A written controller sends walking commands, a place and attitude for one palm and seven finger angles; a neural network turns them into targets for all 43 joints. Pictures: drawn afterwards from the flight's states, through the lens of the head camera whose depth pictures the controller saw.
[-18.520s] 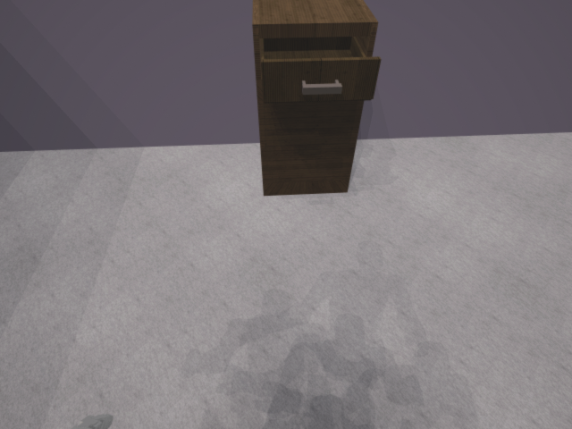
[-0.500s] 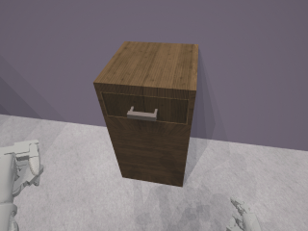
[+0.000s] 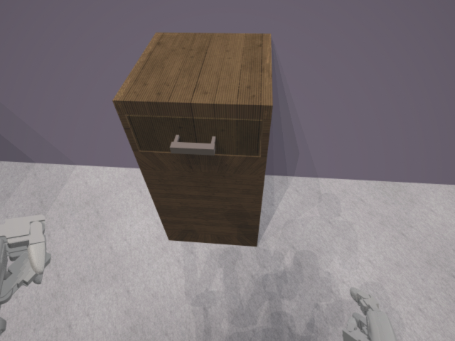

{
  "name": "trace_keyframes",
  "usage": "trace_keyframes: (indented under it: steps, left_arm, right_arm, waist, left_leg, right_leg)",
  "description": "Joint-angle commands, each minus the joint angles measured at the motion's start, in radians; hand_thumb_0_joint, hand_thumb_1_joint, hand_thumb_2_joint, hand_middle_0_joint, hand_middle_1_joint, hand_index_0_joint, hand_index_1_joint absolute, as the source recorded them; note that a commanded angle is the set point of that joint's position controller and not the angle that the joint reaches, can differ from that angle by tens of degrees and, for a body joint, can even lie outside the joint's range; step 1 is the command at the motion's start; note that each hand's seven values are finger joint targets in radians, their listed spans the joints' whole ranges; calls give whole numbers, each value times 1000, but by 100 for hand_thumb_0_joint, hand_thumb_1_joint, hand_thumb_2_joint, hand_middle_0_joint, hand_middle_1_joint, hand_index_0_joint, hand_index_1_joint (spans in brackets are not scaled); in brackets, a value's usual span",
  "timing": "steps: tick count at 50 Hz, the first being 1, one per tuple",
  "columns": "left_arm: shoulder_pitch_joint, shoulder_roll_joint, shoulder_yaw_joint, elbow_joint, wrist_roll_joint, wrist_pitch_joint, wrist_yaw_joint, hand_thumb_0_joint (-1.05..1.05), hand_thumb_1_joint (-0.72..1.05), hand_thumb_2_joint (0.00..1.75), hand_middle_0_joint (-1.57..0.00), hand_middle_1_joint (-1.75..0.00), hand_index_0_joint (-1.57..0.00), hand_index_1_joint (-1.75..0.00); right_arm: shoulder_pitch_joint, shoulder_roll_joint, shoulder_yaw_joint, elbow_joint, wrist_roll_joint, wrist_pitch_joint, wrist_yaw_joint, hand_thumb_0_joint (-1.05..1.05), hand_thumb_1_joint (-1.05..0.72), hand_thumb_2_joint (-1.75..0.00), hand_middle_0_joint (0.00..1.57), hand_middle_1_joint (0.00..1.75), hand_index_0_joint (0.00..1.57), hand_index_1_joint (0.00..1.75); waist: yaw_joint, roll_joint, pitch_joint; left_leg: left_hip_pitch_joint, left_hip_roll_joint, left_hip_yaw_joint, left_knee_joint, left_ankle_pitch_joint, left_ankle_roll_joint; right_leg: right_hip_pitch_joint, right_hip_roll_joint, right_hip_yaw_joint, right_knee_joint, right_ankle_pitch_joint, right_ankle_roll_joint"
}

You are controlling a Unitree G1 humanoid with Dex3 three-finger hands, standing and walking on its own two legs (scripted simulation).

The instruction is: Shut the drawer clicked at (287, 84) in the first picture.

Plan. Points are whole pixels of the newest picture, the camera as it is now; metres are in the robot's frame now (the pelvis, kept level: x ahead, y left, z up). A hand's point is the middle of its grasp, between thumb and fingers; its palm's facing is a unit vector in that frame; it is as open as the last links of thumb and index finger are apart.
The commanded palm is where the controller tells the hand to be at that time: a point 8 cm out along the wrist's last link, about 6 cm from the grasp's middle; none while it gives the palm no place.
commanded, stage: step back with the hand held close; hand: left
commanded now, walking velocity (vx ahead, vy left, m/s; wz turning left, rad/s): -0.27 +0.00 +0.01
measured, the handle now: (194, 143) +0.64 +0.14 -0.07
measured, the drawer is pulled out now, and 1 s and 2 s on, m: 0.00 0.00 0.00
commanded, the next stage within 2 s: stop stepping back and stand still in 1.18 s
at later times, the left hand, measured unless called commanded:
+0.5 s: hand (13, 303) +0.13 +0.24 +0.16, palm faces +0.41 -0.78 -0.48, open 3.3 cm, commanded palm +0.06 +0.29 +0.18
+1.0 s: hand out of the picture +0.05 +0.24 +0.17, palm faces +0.45 -0.76 -0.47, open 3.3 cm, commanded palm +0.00 +0.27 +0.18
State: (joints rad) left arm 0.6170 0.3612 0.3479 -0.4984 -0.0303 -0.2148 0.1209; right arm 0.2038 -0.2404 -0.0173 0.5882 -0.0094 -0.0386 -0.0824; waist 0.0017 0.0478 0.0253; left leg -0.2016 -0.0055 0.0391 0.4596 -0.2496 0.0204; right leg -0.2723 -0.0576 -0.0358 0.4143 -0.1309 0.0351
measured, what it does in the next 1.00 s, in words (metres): walks backwards: right foot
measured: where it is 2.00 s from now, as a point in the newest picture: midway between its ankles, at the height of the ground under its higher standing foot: outside the picture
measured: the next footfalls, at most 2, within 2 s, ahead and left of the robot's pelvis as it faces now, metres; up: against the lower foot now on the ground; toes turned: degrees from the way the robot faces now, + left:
right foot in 1.00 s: -0.17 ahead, -0.11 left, +0.00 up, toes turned +0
left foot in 1.48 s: -0.15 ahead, +0.11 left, +0.00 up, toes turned +1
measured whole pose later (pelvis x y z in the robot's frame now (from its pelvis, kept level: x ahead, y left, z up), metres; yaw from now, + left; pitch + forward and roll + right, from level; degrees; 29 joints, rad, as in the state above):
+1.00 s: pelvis -0.12 -0.01 -0.02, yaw +3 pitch +3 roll -3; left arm 0.62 0.41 0.45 -0.62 -0.02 -0.32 0.15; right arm 0.21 -0.16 -0.01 0.60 -0.03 -0.13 -0.06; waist 0.01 -0.01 -0.03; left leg -0.52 0.04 -0.02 0.56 -0.09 0.01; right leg -0.25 0.07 0.03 0.61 -0.37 -0.01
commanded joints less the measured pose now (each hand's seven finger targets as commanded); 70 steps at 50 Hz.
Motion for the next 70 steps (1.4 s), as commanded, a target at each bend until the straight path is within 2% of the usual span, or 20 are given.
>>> trace_keyframes:
  steps: [1,9,18,27,29,33,36,39,41,42,44,47,51,54,58,62,65,68,69,70]
  left_arm:
    - [-13,154,138,-190,-7,-63,28,0,90,90,-140,-160,-140,-160]
    - [-53,163,138,-230,15,-77,37,0,90,90,-140,-160,-140,-160]
    - [-56,167,141,-237,24,-110,61,0,90,90,-140,-160,-140,-160]
    - [-26,181,188,-261,52,-141,50,0,90,90,-140,-160,-140,-160]
    - [-35,181,187,-276,42,-142,41,0,90,90,-140,-160,-140,-160]
    - [-53,192,170,-279,16,-138,37,0,90,90,-140,-160,-140,-160]
    - [-53,195,166,-275,9,-132,52,0,90,90,-140,-160,-140,-160]
    - [-39,191,168,-306,7,-146,58,0,90,90,-140,-160,-140,-160]
    - [-36,182,201,-321,37,-159,56,0,90,90,-140,-160,-140,-160]
    - [-46,193,205,-332,37,-157,52,0,90,90,-140,-160,-140,-160]
    - [-27,193,207,-317,28,-155,45,0,90,90,-140,-160,-140,-160]
    - [13,151,142,-296,4,-152,31,0,90,90,-140,-160,-140,-160]
    - [-127,241,169,-295,1,-182,31,0,90,90,-140,-160,-140,-160]
    - [-93,240,156,-306,-5,-155,30,0,90,90,-140,-160,-140,-160]
    - [10,238,186,-281,-34,-155,13,0,90,90,-140,-160,-140,-160]
    - [58,220,218,-270,-37,-158,0,0,90,90,-140,-160,-140,-160]
    - [120,212,199,-295,-46,-149,-1,0,90,90,-140,-160,-140,-160]
    - [62,246,198,-334,-31,-112,30,0,90,90,-140,-160,-140,-160]
    - [-3,232,199,-333,-19,-93,39,0,90,90,-140,-160,-140,-160]
    - [-57,194,157,-291,-9,-81,46,0,90,90,-140,-160,-140,-160]
  right_arm:
    - [-116,-96,-38,-177,4,-53,-18,0,-90,-90,20,30,20,30]
    - [-108,-106,-41,-188,5,-69,-18,0,-90,-90,20,30,20,30]
    - [-79,-105,-40,-180,0,-84,-21,0,-90,-90,20,30,20,30]
    - [-101,-111,-51,-195,3,-123,-21,0,-90,-90,20,30,20,30]
    - [-79,-107,-56,-183,1,-121,-17,0,-90,-90,20,30,20,30]
    - [-61,-89,-64,-147,-2,-100,3,0,-90,-90,20,30,20,30]
    - [-76,-73,-55,-133,-6,-71,4,0,-90,-90,20,30,20,30]
    - [-92,-92,-57,-149,-6,-68,-13,0,-90,-90,20,30,20,30]
    - [-119,-115,-58,-172,-7,-98,-22,0,-90,-90,20,30,20,30]
    - [-98,-93,-64,-165,-9,-108,-23,0,-90,-90,20,30,20,30]
    - [-102,-95,-74,-167,-4,-130,-11,0,-90,-90,20,30,20,30]
    - [-89,-86,-56,-127,-19,-149,7,0,-90,-90,20,30,20,30]
    - [-91,-65,-30,-73,-38,-144,6,0,-90,-90,20,30,20,30]
    - [-87,-62,-44,-87,-5,-146,-9,0,-90,-90,20,30,20,30]
    - [-131,-76,-34,-134,-4,-116,-12,0,-90,-90,20,30,20,30]
    - [-134,-109,-47,-161,-15,-121,-6,0,-90,-90,20,30,20,30]
    - [-95,-90,-51,-167,-3,-131,8,0,-90,-90,20,30,20,30]
    - [-67,-78,-60,-138,-1,-114,4,0,-90,-90,20,30,20,30]
    - [-58,-78,-54,-124,-16,-107,5,0,-90,-90,20,30,20,30]
    - [-47,-61,-37,-109,-13,-106,1,0,-90,-90,20,30,20,30]
  waist:
    - [11,-15,-140]
    - [3,-29,-91]
    - [-10,-32,-64]
    - [5,100,-74]
    - [-7,-16,-105]
    - [-16,-181,-133]
    - [-25,-196,-134]
    - [-31,3,-108]
    - [-15,261,-123]
    - [-16,206,-139]
    - [-3,115,-149]
    - [-4,145,-85]
    - [-21,-39,-123]
    - [-29,-154,-252]
    - [-16,35,-137]
    - [3,201,-118]
    - [6,103,-187]
    - [-4,-243,-124]
    - [-8,-255,-99]
    - [-27,-237,-65]
  left_leg:
    - [-133,69,-73,-110,200,11]
    - [-331,72,-93,-118,-122,43]
    - [-293,63,-104,-49,-273,40]
    - [-658,168,-207,-190,-339,111]
    - [-542,100,-152,-75,-236,74]
    - [-226,-11,-61,200,-170,5]
    - [-64,-14,-51,233,-113,-4]
    - [-166,88,-182,-22,-242,43]
    - [-600,313,-422,-345,-544,151]
    - [-586,343,-433,-347,-454,170]
    - [-492,319,-346,-242,-325,164]
    - [-310,241,-243,-179,-210,87]
    - [11,78,-44,97,94,-36]
    - [165,25,-23,144,233,-27]
    - [52,117,-141,-51,66,4]
    - [-361,241,-274,-368,-356,55]
    - [-195,163,-149,-212,-211,12]
    - [43,-23,-20,431,-72,-68]
    - [-24,-9,-49,512,-80,-58]
    - [-24,35,-76,454,-107,-38]
  right_leg:
    - [180,2,28,39,173,-23]
    - [203,-3,79,53,31,-23]
    - [20,-19,109,-45,-275,-36]
    - [367,87,97,313,129,-7]
    - [280,46,162,215,222,-30]
    - [-79,-116,329,-82,-89,-110]
    - [-256,-132,258,-136,-233,-114]
    - [-209,1,149,36,-287,-52]
    - [178,162,57,502,-159,2]
    - [169,163,85,615,-195,-3]
    - [118,151,107,556,-271,-9]
    - [22,117,48,188,-325,-42]
    - [-216,-108,274,-103,94,-117]
    - [-181,-68,151,-49,295,-57]
    - [-197,61,86,-9,-149,-41]
    - [156,166,28,220,-286,-50]
    - [72,118,47,70,-319,-76]
    - [-439,-203,399,-297,-653,-210]
    - [-429,-232,417,-274,-587,-234]
    - [-404,-205,308,-223,-514,-190]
